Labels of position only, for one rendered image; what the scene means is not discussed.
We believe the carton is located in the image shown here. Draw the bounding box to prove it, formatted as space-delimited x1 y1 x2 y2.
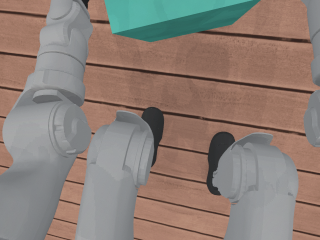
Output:
104 0 260 42

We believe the left robot upper arm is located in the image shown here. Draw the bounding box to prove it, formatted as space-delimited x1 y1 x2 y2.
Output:
0 100 92 240

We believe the right robot upper arm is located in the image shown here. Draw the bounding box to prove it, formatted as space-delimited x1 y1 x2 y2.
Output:
303 90 320 147

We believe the robot left foot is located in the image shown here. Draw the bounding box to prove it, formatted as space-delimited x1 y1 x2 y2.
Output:
141 107 164 167

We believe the right robot forearm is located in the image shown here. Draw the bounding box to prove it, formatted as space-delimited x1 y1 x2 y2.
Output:
301 0 320 87

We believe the left robot forearm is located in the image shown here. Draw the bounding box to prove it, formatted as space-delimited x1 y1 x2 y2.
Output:
2 0 93 140

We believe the right robot thigh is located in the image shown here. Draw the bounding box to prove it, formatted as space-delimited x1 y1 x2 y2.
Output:
222 142 296 240

